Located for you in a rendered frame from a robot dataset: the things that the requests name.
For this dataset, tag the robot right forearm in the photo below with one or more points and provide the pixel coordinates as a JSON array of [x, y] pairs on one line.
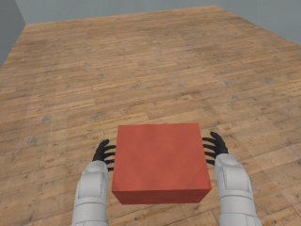
[[237, 205]]

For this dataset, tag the robot left hand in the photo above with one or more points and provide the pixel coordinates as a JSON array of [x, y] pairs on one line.
[[100, 154]]

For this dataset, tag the robot left forearm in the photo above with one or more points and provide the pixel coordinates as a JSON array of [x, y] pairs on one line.
[[89, 208]]

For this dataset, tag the robot right hand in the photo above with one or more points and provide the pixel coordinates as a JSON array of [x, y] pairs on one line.
[[219, 148]]

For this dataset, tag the carton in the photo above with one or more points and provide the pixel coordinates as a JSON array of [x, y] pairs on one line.
[[161, 163]]

